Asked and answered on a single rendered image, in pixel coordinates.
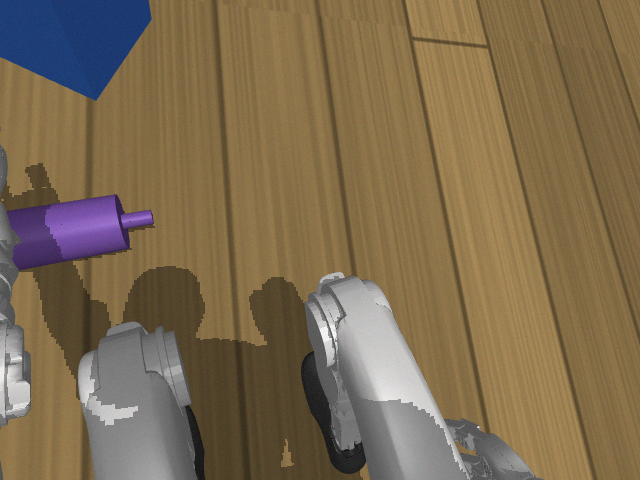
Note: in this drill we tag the left robot arm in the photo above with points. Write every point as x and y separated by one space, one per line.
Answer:
15 363

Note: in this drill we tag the left robot hand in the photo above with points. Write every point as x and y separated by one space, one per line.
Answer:
3 177

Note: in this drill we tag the left robot foot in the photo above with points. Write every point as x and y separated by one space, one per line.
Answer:
198 445

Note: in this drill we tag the right robot hand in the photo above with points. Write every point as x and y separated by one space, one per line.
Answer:
494 460

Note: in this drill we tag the right robot foot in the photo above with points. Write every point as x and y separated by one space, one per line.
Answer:
346 461

